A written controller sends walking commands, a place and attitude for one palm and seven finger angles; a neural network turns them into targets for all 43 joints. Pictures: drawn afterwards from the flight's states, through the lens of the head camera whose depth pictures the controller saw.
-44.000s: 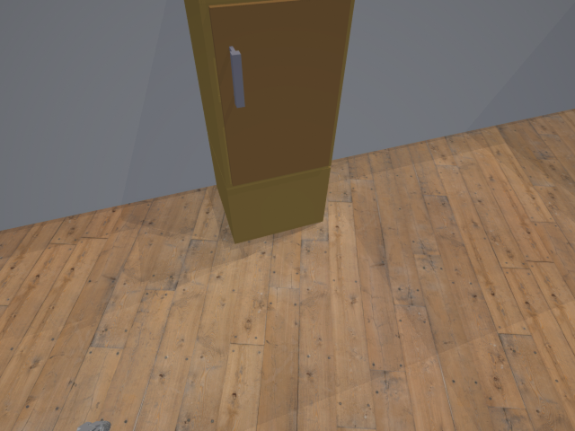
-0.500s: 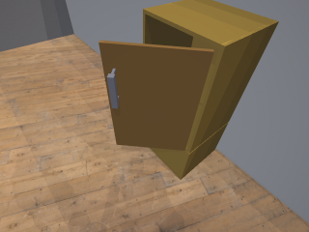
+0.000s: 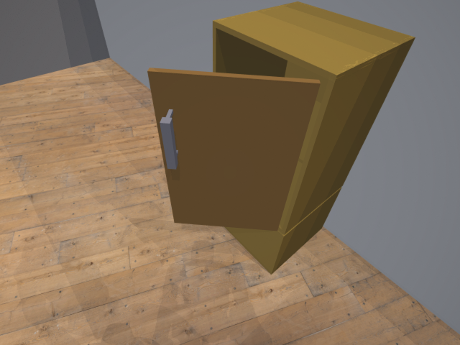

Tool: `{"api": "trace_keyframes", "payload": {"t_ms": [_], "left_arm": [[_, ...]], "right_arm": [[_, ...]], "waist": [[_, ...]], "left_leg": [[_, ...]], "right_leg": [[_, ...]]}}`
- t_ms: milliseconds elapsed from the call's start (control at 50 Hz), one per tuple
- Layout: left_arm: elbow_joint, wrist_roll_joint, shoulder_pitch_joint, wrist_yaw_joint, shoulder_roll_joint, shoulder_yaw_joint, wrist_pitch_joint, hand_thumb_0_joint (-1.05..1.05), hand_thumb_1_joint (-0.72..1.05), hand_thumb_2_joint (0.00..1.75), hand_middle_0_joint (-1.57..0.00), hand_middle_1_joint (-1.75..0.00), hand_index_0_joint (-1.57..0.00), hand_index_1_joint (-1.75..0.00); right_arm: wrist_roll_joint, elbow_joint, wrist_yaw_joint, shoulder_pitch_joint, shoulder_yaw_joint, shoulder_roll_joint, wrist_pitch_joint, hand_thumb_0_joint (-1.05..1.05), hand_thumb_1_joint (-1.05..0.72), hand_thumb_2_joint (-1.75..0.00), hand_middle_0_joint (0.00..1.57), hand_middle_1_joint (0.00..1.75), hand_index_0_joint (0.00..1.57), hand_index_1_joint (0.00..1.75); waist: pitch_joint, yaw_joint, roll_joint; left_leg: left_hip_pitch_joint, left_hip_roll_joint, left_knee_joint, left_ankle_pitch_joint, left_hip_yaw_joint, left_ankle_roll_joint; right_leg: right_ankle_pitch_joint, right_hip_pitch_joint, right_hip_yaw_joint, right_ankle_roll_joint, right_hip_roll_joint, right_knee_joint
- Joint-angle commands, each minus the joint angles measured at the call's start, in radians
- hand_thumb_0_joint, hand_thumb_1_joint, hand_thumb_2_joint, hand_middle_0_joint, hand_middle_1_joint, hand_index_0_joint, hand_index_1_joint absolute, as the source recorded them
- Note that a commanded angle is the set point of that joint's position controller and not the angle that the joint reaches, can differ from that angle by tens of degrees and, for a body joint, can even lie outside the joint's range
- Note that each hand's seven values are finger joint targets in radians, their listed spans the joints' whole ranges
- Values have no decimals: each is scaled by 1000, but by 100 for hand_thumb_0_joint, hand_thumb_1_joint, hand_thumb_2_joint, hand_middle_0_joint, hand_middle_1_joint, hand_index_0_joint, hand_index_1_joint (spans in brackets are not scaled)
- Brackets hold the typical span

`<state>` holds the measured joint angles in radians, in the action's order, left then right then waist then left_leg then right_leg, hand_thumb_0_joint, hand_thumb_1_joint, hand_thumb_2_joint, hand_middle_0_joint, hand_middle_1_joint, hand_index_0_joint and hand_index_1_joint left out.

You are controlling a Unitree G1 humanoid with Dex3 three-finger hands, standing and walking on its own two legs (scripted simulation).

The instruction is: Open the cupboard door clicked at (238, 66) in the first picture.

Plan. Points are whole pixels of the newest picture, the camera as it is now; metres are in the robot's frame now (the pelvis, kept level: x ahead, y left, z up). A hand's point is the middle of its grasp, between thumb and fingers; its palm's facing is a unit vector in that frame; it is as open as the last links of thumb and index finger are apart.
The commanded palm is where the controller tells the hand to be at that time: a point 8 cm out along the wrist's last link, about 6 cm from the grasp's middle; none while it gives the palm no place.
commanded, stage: come to a stop and stand still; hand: left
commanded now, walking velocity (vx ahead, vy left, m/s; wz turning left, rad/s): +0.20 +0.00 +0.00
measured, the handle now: (171, 139) +0.59 +0.19 +0.02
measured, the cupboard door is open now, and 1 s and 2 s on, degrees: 45 45 45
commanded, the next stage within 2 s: look again from close up in 1.34 s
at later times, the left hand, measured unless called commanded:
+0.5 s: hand out of the picture +0.03 +0.17 -0.19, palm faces +0.05 -0.98 -0.20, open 7.3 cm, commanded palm none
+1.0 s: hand out of the picture -0.03 +0.16 -0.17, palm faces +0.05 -0.98 -0.19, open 7.3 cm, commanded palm none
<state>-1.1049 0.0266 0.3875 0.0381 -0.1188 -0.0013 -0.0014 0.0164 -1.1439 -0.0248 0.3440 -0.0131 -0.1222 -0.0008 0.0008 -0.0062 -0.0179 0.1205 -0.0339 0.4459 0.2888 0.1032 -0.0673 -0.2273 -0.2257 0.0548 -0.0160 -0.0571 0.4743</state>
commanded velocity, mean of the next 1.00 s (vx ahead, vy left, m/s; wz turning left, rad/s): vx -0.03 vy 0.01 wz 0.00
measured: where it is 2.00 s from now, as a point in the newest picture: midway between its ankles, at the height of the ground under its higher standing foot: outside the picture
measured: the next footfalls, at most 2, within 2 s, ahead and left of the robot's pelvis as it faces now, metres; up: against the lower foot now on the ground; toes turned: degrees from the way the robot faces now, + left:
none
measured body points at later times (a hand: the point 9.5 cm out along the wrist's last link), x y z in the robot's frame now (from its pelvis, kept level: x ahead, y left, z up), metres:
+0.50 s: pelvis +0.03 +0.00 -0.01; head +0.05 +0.01 +0.44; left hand +0.03 +0.22 -0.17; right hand +0.03 -0.22 -0.16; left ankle -0.02 +0.07 -0.74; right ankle +0.04 -0.14 -0.74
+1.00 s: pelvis -0.02 -0.01 +0.00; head -0.03 -0.01 +0.45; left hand -0.03 +0.21 -0.16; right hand +0.01 -0.23 -0.16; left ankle -0.02 +0.07 -0.74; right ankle +0.04 -0.14 -0.74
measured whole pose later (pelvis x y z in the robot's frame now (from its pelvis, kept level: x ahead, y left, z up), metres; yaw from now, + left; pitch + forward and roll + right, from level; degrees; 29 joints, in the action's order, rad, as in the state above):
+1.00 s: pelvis -0.02 -0.01 +0.00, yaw +1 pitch -2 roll +0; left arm -1.04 0.02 0.36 0.03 -0.14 0.02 0.00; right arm 0.02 -1.02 -0.02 0.32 0.00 -0.18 0.00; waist 0.00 0.00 0.01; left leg 0.18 -0.04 0.48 0.27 0.09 -0.06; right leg -0.18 -0.27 0.06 -0.02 -0.06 0.49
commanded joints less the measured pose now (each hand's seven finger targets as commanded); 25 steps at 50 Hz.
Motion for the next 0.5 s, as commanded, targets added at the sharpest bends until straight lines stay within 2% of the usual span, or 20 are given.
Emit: {"api": "trace_keyframes", "payload": {"t_ms": [0,40,80,120,140,160,180,200,220,240,280,300,360,380,420,440,460,480], "left_arm": [[41,9,98,-12,-53,-28,13,0,90,90,-20,-30,-20,-30],[42,5,118,-14,-53,-33,19,0,90,90,-20,-30,-20,-30],[40,2,138,-11,-64,-38,25,0,90,90,-20,-30,-20,-30],[32,-4,142,-1,-70,-38,27,0,90,90,-20,-30,-20,-30],[26,-7,141,4,-71,-36,28,0,90,90,-20,-30,-20,-30],[22,-10,133,8,-66,-32,29,0,90,90,-20,-30,-20,-30],[25,-12,119,12,-58,-27,28,0,90,90,-20,-30,-20,-30],[26,-15,105,16,-57,-23,29,0,90,90,-20,-30,-20,-30],[27,-18,96,21,-57,-23,26,0,90,90,-20,-30,-20,-30],[29,-19,98,25,-64,-24,22,0,90,90,-20,-30,-20,-30],[38,-16,89,30,-75,-28,15,0,90,90,-20,-30,-20,-30],[44,-16,83,30,-78,-31,13,0,90,90,-20,-30,-20,-30],[67,-12,47,28,-78,-36,5,0,90,90,-20,-30,-20,-30],[74,-10,38,29,-78,-37,4,0,90,90,-20,-30,-20,-30],[79,-10,12,27,-81,-36,-3,0,90,90,-20,-30,-20,-30],[79,-10,3,26,-79,-34,-5,0,90,90,-20,-30,-20,-30],[45,-8,37,54,-144,-34,6,0,90,90,-20,-30,-20,-30],[67,-1,40,43,-175,-38,28,0,90,90,-20,-30,-20,-30]], "right_arm": [[-2,38,-3,56,-30,-129,-14,0,-90,-90,20,30,20,30],[-3,45,-3,63,-28,-119,-21,0,-90,-90,20,30,20,30],[-6,51,-5,68,-22,-96,-27,0,-90,-90,20,30,20,30],[-8,47,-10,79,-9,-66,-30,0,-90,-90,20,30,20,30],[-8,42,-14,91,-4,-58,-31,0,-90,-90,20,30,20,30],[-10,31,-19,101,-1,-58,-34,0,-90,-90,20,30,20,30],[-12,21,-25,107,-4,-65,-36,0,-90,-90,20,30,20,30],[-14,14,-32,113,-6,-78,-39,0,-90,-90,20,30,20,30],[-18,9,-39,113,-8,-85,-37,0,-90,-90,20,30,20,30],[-20,12,-43,108,-11,-90,-33,0,-90,-90,20,30,20,30],[-20,24,-44,95,-20,-95,-25,0,-90,-90,20,30,20,30],[-19,31,-43,86,-25,-97,-20,0,-90,-90,20,30,20,30],[-13,48,-38,59,-34,-97,-9,0,-90,-90,20,30,20,30],[-11,53,-36,55,-36,-96,-9,0,-90,-90,20,30,20,30],[-10,53,-34,40,-35,-95,-7,0,-90,-90,20,30,20,30],[-10,53,-32,30,-34,-95,-8,0,-90,-90,20,30,20,30],[-30,149,-19,-63,-29,-153,-20,0,-90,-90,20,30,20,30],[-21,188,-10,-77,-19,-147,-25,0,-90,-90,20,30,20,30]], "waist": [[-213,-8,35],[-213,-12,24],[-205,-14,-32],[-179,-5,-74],[-143,3,-85],[-105,11,-47],[-88,17,4],[-52,18,33],[-43,17,54],[-32,12,62],[-32,10,37],[-19,10,15],[-18,11,0],[-9,12,-1],[-26,12,35],[-33,9,31],[-29,-7,8],[-6,-12,5]], "left_leg": [[236,185,-221,360,-220,-29],[236,165,-170,309,-198,-27],[245,129,-82,200,-150,-14],[214,94,-3,28,-89,11],[178,94,17,-84,-74,20],[123,108,4,-200,-80,26],[65,130,-10,-380,-94,28],[18,147,-8,-586,-101,30],[-8,157,-3,-720,-105,34],[-24,161,6,-772,-103,36],[-25,161,16,-769,-100,37],[-27,161,20,-719,-100,36],[-1,159,14,-559,-101,34],[1,159,15,-561,-105,32],[16,162,-7,-545,-114,29],[25,164,-21,-519,-121,25],[66,192,124,-674,-113,49],[107,134,151,-558,-91,67]], "right_leg": [[-170,-33,-46,47,-14,-20],[-179,-29,-84,63,-28,-34],[-163,-8,-149,86,-59,-67],[-33,9,-189,102,-102,-83],[126,33,-182,105,-111,-61],[289,44,-150,98,-106,-23],[426,38,-104,81,-84,16],[504,56,-81,60,-72,31],[517,67,-72,48,-70,38],[524,74,-69,43,-70,41],[553,69,-71,44,-76,50],[550,68,-76,46,-81,53],[480,54,-90,53,-89,46],[475,57,-90,54,-86,49],[400,50,-85,49,-78,48],[354,48,-82,43,-70,40],[457,20,-68,34,-91,37],[625,85,-66,55,-113,48]]}}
